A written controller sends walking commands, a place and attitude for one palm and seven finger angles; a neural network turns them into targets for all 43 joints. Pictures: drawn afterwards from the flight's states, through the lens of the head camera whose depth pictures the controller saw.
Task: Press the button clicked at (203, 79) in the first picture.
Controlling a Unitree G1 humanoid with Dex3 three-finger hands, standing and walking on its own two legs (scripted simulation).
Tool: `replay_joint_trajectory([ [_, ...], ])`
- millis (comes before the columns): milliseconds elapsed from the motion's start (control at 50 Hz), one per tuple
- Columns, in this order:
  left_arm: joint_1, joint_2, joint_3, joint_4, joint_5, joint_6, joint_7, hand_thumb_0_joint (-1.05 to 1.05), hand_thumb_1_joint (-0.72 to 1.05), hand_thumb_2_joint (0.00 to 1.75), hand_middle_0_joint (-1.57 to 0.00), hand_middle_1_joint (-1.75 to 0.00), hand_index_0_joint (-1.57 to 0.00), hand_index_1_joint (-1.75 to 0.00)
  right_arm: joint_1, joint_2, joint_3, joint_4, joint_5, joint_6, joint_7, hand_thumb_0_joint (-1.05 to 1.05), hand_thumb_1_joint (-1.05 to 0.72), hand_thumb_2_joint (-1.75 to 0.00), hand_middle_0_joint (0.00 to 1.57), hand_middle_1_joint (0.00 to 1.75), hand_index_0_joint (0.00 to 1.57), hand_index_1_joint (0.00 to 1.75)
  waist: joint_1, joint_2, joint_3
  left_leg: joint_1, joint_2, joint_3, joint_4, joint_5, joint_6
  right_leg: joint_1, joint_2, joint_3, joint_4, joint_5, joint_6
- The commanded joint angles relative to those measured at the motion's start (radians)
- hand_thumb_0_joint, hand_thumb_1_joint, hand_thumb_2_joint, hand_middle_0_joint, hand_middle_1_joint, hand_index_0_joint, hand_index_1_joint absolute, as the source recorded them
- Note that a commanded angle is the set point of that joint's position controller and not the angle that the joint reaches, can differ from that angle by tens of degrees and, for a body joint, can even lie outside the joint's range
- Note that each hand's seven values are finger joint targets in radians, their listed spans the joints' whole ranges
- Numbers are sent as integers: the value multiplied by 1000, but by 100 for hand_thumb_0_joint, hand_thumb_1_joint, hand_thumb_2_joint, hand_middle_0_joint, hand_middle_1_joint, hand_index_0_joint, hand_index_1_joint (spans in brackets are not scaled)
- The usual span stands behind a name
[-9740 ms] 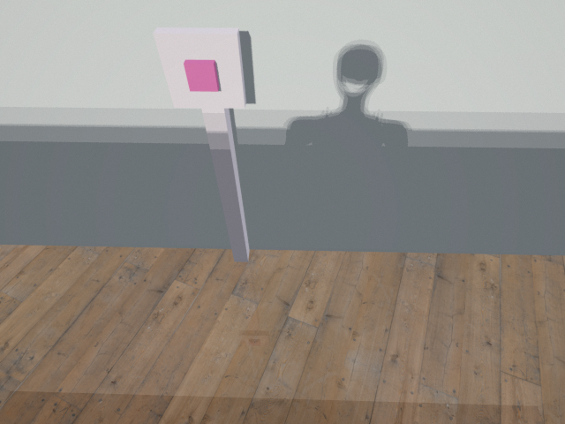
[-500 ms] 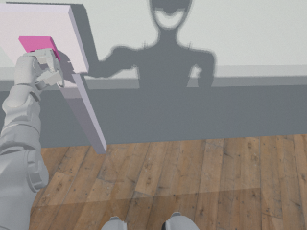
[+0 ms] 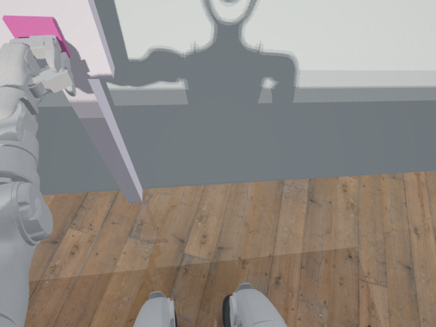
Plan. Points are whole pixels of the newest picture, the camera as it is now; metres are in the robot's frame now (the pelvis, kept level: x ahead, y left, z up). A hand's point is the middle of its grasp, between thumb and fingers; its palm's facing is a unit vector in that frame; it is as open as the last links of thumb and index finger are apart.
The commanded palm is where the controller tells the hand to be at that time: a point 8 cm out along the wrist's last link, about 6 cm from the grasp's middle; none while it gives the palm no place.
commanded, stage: pull the fist back off the button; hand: left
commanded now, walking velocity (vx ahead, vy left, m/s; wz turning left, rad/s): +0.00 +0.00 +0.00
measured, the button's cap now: (40, 34) +0.58 +0.24 +0.15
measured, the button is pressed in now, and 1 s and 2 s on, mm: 10 0 0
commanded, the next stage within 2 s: draw the hand back to the body in 1.08 s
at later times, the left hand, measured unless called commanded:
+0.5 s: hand (66, 80) +0.51 +0.20 +0.11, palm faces +0.00 -1.00 +0.00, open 2.8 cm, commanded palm +0.49 +0.25 +0.12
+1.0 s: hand (62, 114) +0.45 +0.20 +0.11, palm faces +0.02 -1.00 -0.01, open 3.1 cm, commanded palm +0.42 +0.25 +0.12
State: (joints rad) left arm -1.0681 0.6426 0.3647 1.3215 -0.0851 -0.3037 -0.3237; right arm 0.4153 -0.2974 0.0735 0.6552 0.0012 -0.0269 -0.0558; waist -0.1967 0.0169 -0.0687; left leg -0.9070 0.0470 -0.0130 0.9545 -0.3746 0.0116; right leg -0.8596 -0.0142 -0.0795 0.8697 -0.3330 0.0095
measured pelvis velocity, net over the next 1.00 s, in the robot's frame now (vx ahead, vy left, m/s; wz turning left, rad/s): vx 0.06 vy -0.01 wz -0.01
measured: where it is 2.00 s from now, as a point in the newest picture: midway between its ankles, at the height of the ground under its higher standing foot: outside the picture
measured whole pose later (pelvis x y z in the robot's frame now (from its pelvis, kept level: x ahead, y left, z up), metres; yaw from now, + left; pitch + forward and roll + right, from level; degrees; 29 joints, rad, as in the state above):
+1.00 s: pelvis +0.06 -0.01 +0.03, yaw -1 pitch +11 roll -1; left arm -0.39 0.35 0.34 0.65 -0.22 -0.24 -0.28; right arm 0.30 -0.26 0.02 0.56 0.04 0.01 -0.05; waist -0.06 0.03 -0.09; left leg -0.57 0.05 0.03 0.78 -0.41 0.00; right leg -0.56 -0.01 -0.04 0.74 -0.37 0.01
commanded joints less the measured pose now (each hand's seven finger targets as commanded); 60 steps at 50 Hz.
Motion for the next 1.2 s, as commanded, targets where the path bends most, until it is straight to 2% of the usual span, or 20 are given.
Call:
replay_joint_trajectory([
  [0,-596,214,12,-243,-24,-42,61,0,90,90,-130,-150,-130,-150,153,-191,-70,-44,3,-39,-10,0,-90,-90,20,30,20,30,-70,150,-397,317,-12,-55,-165,-80,21,77,40,54,-139,-59,-13],
  [60,-598,228,18,-237,-23,-39,65,0,90,90,-130,-150,-130,-150,157,-193,-68,-41,4,-44,-11,0,-90,-90,20,30,20,30,-75,123,-385,293,-11,-54,-164,-86,24,87,40,55,-141,-63,-12],
  [140,-579,270,64,-243,-12,-45,65,0,90,90,-130,-150,-130,-150,165,-193,-73,-51,-2,-41,-4,0,-90,-90,20,30,20,30,-51,136,-408,295,-17,-52,-156,-64,21,106,42,55,-133,-54,-21],
  [200,-536,231,54,-268,-14,-52,63,0,90,90,-130,-150,-130,-150,162,-184,-79,-61,-6,-34,6,0,-90,-90,20,30,20,30,-40,145,-429,333,-17,-48,-156,-23,18,111,45,50,-133,-30,-22],
  [240,-474,245,82,-263,-19,-57,60,0,90,90,-130,-150,-130,-150,159,-186,-81,-70,-5,-26,8,0,-90,-90,20,30,20,30,-21,114,-424,323,-17,-44,-158,-6,19,139,47,51,-135,-20,-24],
  [260,-483,209,48,-293,-17,-61,55,0,90,90,-130,-150,-130,-150,151,-179,-80,-75,-3,-24,12,0,-90,-90,20,30,20,30,-22,157,-423,345,-17,-42,-163,-2,15,123,47,48,-132,-16,-25],
  [360,-356,197,74,-326,-27,-68,55,0,90,90,-130,-150,-130,-150,136,-174,-89,-95,1,-8,16,0,-90,-90,20,30,20,30,18,130,-418,376,-14,-39,-178,32,13,157,51,42,-133,5,-30],
  [420,-298,134,50,-376,-44,-69,53,0,90,90,-130,-150,-130,-150,120,-166,-97,-105,7,-1,17,0,-90,-90,20,30,20,30,28,115,-411,417,-11,-37,-188,64,11,163,53,35,-138,28,-29],
  [480,-245,121,56,-400,-59,-66,53,0,90,90,-130,-150,-130,-150,106,-160,-97,-109,11,5,16,0,-90,-90,20,30,20,30,42,101,-386,413,-13,-24,-192,100,13,194,53,39,-146,61,-29],
  [520,-189,137,74,-423,-59,-66,52,0,90,90,-130,-150,-130,-150,99,-158,-102,-117,15,11,14,0,-90,-90,20,30,20,30,57,65,-393,403,-15,-15,-195,128,15,243,53,41,-146,91,-28],
  [580,-94,90,60,-511,-72,-75,48,0,90,90,-130,-150,-130,-150,81,-144,-105,-136,17,14,16,0,-90,-90,20,30,20,30,83,99,-441,476,-15,-9,-193,245,10,279,53,38,-134,187,-34],
  [680,31,35,45,-617,-108,-54,44,0,90,90,-130,-150,-130,-150,42,-131,-109,-157,28,21,12,0,-90,-90,20,30,20,30,102,68,-403,491,-14,5,-206,329,11,338,50,38,-144,283,-30],
  [740,130,32,52,-717,-121,-45,50,0,90,90,-130,-150,-130,-150,21,-127,-111,-175,32,19,10,0,-90,-90,20,30,20,30,124,67,-424,514,-16,9,-211,398,10,397,46,42,-145,347,-31],
  [800,234,-15,33,-818,-137,-36,51,0,90,90,-130,-150,-130,-150,1,-113,-114,-183,35,11,11,0,-90,-90,20,30,20,30,134,69,-438,558,-13,14,-215,494,8,441,43,43,-150,426,-26],
  [860,277,-30,35,-848,-152,-17,53,0,90,90,-130,-150,-130,-150,-22,-111,-113,-179,39,6,7,0,-90,-90,20,30,20,30,127,32,-381,538,-19,23,-226,456,11,460,41,44,-167,441,-22],
  [940,349,-39,26,-936,-160,-12,45,0,90,90,-130,-150,-130,-150,-58,-105,-109,-190,40,-5,0,0,-90,-90,20,30,20,30,137,50,-373,550,-24,25,-236,455,11,493,34,46,-172,458,-26],
  [960,368,-72,3,-951,-164,-10,40,0,90,90,-130,-150,-130,-150,-67,-100,-107,-194,41,-9,-1,0,-90,-90,20,30,20,30,135,72,-371,569,-26,25,-238,466,10,483,32,45,-175,459,-24],
  [1060,258,-77,-19,-889,-170,3,31,0,90,90,-130,-150,-130,-150,-87,-108,-100,-160,42,-14,-17,0,-90,-90,20,30,20,30,102,21,-294,539,-33,17,-242,345,9,437,29,42,-192,386,-22],
  [1140,197,-38,-6,-820,-161,0,20,0,90,90,-130,-150,-130,-150,-93,-114,-93,-152,40,-13,-24,0,-90,-90,20,30,20,30,103,8,-308,510,-40,15,-238,280,14,442,24,53,-195,331,-24],
  [1180,228,-28,6,-838,-157,-10,11,0,90,90,-130,-150,-130,-150,-103,-108,-92,-166,40,-14,-22,0,-90,-90,20,30,20,30,135,61,-359,534,-43,13,-242,314,10,475,22,55,-184,352,-31],
])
